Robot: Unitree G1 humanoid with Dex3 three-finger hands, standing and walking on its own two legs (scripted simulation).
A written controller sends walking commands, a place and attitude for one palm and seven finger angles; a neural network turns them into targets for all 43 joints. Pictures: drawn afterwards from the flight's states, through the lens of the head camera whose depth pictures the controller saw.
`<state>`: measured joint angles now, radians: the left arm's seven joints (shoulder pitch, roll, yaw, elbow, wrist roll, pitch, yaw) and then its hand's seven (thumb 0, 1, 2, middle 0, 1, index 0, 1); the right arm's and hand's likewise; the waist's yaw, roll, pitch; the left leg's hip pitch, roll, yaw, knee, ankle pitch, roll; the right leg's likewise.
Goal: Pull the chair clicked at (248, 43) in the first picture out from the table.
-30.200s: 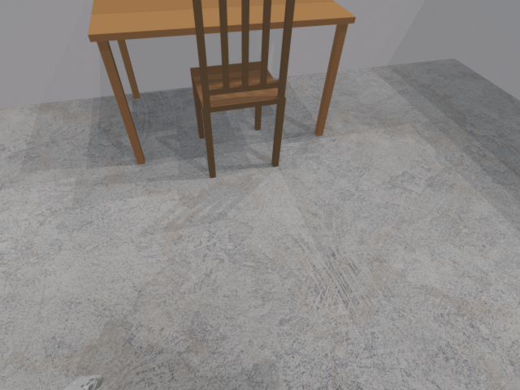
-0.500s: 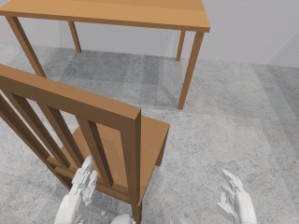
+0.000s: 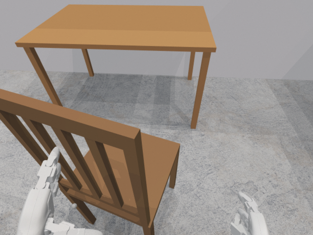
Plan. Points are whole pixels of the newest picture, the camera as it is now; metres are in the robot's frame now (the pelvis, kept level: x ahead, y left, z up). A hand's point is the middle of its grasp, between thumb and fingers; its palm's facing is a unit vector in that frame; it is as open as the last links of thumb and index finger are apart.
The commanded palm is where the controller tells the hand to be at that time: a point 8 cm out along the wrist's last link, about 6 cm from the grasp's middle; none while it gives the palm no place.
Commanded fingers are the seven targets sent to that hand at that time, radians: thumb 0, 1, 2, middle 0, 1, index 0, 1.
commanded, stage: draw the hand back to the body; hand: left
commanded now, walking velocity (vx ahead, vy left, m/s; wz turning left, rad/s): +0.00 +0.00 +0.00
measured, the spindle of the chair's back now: (82, 168) +0.29 +0.24 +0.00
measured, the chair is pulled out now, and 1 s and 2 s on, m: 0.62 0.62 0.62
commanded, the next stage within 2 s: step back with the hand held close in 0.90 s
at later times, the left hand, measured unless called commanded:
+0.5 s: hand (19, 149) +0.21 +0.27 +0.20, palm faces +0.44 -0.81 -0.40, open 9.7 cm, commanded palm +0.17 +0.31 +0.23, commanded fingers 0.00 0.90 0.90 -0.20 -0.30 -0.20 -0.30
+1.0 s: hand (12, 143) +0.21 +0.27 +0.22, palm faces +0.46 -0.80 -0.38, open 7.4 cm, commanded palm +0.17 +0.31 +0.23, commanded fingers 0.00 0.90 0.90 -0.20 -0.30 -0.20 -0.30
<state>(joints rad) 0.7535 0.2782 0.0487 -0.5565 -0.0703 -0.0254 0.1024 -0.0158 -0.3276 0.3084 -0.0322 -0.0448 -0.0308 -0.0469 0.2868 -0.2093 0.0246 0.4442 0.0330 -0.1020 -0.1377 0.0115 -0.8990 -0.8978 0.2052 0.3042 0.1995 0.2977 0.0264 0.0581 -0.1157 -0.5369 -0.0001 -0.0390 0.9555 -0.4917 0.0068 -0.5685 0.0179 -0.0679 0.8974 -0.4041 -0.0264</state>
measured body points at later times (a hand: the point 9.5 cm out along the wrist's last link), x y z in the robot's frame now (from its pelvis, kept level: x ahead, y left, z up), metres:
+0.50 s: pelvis +0.03 +0.01 +0.04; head +0.01 +0.00 +0.49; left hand +0.18 +0.31 +0.23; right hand +0.23 -0.20 -0.02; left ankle +0.00 +0.11 -0.69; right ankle +0.04 -0.11 -0.69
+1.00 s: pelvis +0.03 +0.01 +0.05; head +0.00 +0.00 +0.50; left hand +0.18 +0.31 +0.24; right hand +0.22 -0.21 -0.02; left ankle +0.00 +0.11 -0.69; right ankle +0.04 -0.11 -0.69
